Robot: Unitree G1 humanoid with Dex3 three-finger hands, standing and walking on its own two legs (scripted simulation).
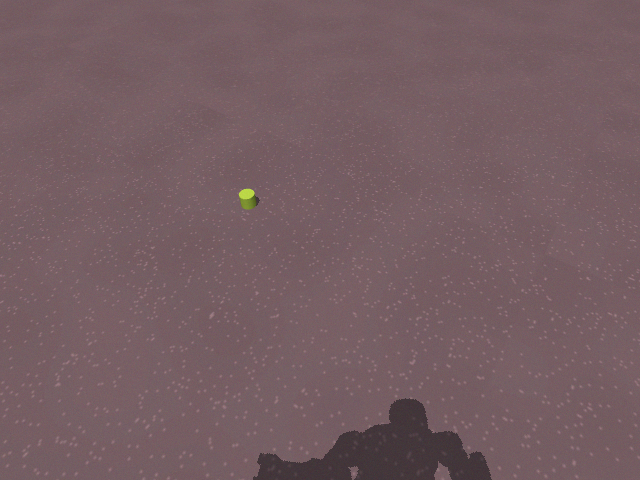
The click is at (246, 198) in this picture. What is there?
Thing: low tin
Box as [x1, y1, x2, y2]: [239, 189, 255, 209]
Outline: 241,190 239,192 239,197 242,207 247,209 252,208 255,205 253,191 251,189
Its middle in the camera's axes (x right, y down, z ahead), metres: -0.35 -0.20 +1.78
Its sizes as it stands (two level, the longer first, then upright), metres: 0.071 0.071 0.065
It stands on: the floor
